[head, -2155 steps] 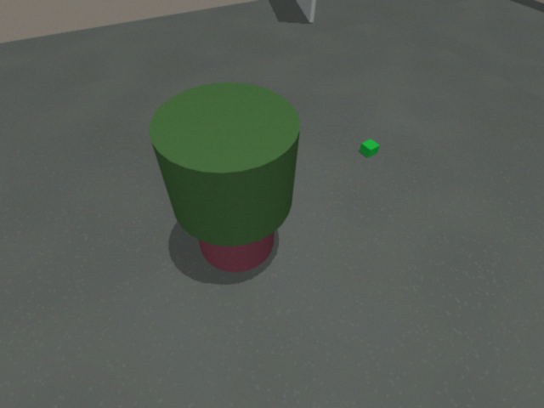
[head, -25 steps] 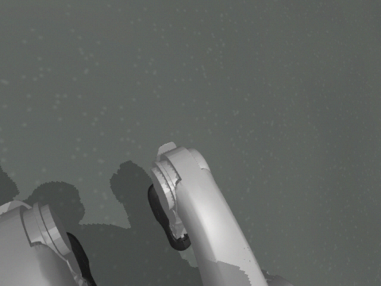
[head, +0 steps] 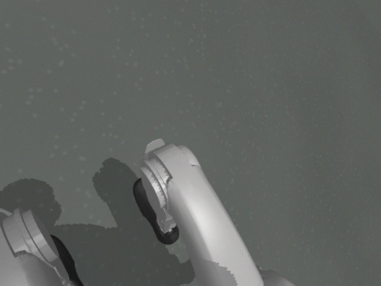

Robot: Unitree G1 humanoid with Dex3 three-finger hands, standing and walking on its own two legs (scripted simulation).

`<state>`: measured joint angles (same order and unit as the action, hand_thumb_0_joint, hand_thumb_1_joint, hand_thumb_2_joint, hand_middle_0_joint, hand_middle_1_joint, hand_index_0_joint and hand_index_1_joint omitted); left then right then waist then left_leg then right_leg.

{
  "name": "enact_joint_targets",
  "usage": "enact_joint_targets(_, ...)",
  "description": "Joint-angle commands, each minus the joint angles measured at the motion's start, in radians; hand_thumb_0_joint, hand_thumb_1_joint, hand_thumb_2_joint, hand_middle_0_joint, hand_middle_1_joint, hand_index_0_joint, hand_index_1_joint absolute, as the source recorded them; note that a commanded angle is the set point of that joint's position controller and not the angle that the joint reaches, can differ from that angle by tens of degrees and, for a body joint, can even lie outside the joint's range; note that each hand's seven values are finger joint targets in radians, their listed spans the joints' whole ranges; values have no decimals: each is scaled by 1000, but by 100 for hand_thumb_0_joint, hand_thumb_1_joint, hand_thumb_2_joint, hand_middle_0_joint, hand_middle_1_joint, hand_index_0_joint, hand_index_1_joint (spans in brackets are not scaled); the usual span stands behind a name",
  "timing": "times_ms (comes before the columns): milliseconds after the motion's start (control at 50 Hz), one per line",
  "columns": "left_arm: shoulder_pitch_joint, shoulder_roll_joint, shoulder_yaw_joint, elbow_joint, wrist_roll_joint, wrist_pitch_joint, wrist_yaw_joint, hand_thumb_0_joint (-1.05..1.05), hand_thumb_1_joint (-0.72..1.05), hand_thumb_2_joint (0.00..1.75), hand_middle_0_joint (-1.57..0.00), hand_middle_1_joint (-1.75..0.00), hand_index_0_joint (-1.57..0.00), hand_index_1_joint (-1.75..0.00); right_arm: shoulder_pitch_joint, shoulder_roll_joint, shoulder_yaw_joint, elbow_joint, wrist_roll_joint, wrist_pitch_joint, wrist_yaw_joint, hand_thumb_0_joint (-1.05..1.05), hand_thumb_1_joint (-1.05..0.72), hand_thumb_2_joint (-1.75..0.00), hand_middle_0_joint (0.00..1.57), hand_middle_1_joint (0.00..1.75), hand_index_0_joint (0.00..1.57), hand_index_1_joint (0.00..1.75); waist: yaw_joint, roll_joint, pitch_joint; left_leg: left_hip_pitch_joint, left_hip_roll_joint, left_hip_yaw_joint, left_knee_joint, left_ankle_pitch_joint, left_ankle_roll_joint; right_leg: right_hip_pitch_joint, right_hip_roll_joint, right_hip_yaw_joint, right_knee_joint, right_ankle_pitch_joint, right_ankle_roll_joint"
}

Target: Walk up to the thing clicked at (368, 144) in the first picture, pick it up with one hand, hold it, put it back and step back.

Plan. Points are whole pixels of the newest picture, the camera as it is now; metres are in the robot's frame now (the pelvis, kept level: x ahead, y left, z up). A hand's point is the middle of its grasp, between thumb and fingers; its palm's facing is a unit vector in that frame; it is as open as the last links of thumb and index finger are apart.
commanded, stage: rest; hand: left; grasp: from above
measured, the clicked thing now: out of the picture +0.46 +0.33 -0.27
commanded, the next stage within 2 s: open in 0.82 s
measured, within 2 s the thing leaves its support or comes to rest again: rests again in 0.72 s
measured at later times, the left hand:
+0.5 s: hand out of the picture +0.46 +0.32 -0.24, palm faces -0.19 -0.37 -0.91, open 9.9 cm
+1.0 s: hand out of the picture +0.47 +0.31 -0.26, palm faces -0.19 -0.38 -0.91, open 9.9 cm
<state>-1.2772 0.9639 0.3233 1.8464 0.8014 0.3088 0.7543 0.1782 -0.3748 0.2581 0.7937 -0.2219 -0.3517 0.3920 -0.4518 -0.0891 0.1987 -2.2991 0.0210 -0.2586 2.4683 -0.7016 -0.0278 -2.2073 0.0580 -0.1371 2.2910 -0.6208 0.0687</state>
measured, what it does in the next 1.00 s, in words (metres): stands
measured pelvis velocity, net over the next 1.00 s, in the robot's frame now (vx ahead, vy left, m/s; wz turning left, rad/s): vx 0.00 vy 0.00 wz -0.03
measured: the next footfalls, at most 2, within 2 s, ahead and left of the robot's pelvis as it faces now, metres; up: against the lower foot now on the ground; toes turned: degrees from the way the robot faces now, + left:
none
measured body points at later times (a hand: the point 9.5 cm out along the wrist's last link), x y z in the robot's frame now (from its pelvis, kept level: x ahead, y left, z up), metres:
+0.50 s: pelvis +0.00 +0.00 +0.00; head +0.30 +0.11 +0.32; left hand +0.47 +0.33 -0.19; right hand -0.03 -0.23 -0.04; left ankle +0.07 +0.13 -0.29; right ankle +0.13 -0.12 -0.29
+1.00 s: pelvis +0.00 +0.00 +0.01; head +0.31 +0.11 +0.31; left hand +0.48 +0.33 -0.20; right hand -0.02 -0.23 -0.03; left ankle +0.07 +0.13 -0.29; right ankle +0.13 -0.12 -0.29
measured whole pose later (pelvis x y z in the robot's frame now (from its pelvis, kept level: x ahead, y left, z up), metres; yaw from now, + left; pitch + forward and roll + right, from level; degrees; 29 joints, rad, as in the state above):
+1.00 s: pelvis +0.00 +0.00 +0.01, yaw -2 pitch +28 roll -16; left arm -1.30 1.05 0.26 1.81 0.76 0.29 0.76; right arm 0.16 -0.40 0.36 0.69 -0.23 -0.36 0.37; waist -0.49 -0.15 0.29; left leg -2.28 0.02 -0.30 2.46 -0.70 -0.02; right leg -2.16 0.06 -0.17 2.25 -0.61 0.08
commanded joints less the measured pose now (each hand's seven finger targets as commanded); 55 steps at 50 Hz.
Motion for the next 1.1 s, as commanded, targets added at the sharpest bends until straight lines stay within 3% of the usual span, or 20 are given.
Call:
enact_joint_targets(0, -264, 205, -40, -114, 17, -9, 37, 0, 62, 69, -105, -61, -105, -61, 234, -324, -66, 37, 0, 0, -9, 0, -91, -90, 20, 30, 20, 30, -55, 499, -634, 458, 35, 106, -255, 165, 28, 395, 13, -125, -211, 209, -78)
enact_joint_targets(60, -262, 192, -52, -122, 8, -8, 38, 0, 64, 67, -105, -62, -106, -61, 241, -330, -63, 31, -8, 0, -9, 0, -91, -90, 20, 30, 20, 30, -73, 508, -634, 465, 34, 108, -257, 182, 26, 411, 16, -126, -210, 226, -78)
enact_joint_targets(100, -264, 204, -43, -108, 7, -8, 41, 0, 62, 68, -104, -63, -105, -62, 244, -327, -56, 28, 1, -1, -10, 0, -91, -90, 20, 30, 20, 30, -65, 503, -632, 470, 40, 98, -254, 188, 26, 400, 14, -130, -214, 232, -76)
enact_joint_targets(200, -266, 200, -67, -110, 6, -10, 38, 0, 62, 65, -103, -63, -105, -61, 240, -339, -47, 23, 0, 1, -12, 0, -91, -90, 20, 30, 20, 30, -75, 528, -615, 505, 44, 86, -266, 188, 18, 393, 16, -139, -204, 237, -79)
enact_joint_targets(340, -260, 223, -64, -105, 1, -17, 42, 0, 58, 69, -103, -63, -103, -63, 233, -345, -35, 10, -4, -4, -17, 0, -91, -90, 20, 30, 20, 30, -91, 512, -592, 473, 42, 87, -266, 159, 23, 415, 20, -139, -221, 217, -76)
enact_joint_targets(400, -262, 218, -70, -106, -1, -12, 43, 0, 59, 69, -102, -63, -102, -63, 224, -339, -25, 0, -1, -6, -16, 0, -91, -90, 20, 30, 20, 30, -82, 513, -582, 490, 45, 77, -263, 176, 20, 389, 14, -147, -215, 226, -78)
enact_joint_targets(440, -265, 201, -86, -121, -10, -14, 38, 0, 61, 68, -102, -63, -103, -62, 218, -336, -16, -12, -8, -7, -13, 0, -91, -90, 20, 30, 20, 30, -100, 518, -581, 498, 43, 73, -262, 198, 18, 398, 12, -149, -206, 249, -76)
enact_joint_targets(580, -262, 227, -90, -121, -13, -15, 42, 0, 59, 64, -102, -59, -102, -58, 231, -354, -4, -29, -9, -5, -13, 0, -91, -90, 20, 30, 20, 30, -110, 526, -581, 501, 46, 72, -269, 202, 19, 434, 21, -150, -213, 255, -75)
enact_joint_targets(900, -254, 278, -92, -140, -29, -17, 36, 0, 61, 64, -104, -56, -104, -56, 209, -362, 20, -56, -8, -9, -23, 0, -91, -90, 20, 30, 20, 30, -109, 516, -555, 479, 47, 73, -261, 186, 20, 451, 20, -154, -235, 239, -69)
enact_joint_targets(920, -245, 282, -80, -132, -34, -18, 39, 0, 53, 63, -96, -58, -96, -58, 210, -364, 23, -55, -7, -8, -22, 0, -90, -90, 20, 30, 20, 30, -102, 515, -567, 497, 54, 64, -264, 200, 16, 460, 20, -157, -229, 253, -69)
enact_joint_targets(1000, -249, 271, -101, -145, -29, -20, 38, 0, 21, 59, -64, -61, -65, -60, 211, -367, 26, -64, -9, -7, -22, 0, -90, -90, 20, 30, 20, 30, -116, 526, -567, 504, 53, 64, -260, 215, 17, 468, 22, -158, -230, 269, -69)
enact_joint_targets(1080, -242, 267, -94, -147, -40, -20, 35, 0, -11, 64, -47, -65, -46, -66, 204, -364, 25, -62, -5, -11, -23, 0, -90, -90, 20, 30, 20, 30, -107, 518, -553, 508, 56, 61, -261, 201, 15, 443, 22, -160, -232, 254, -69)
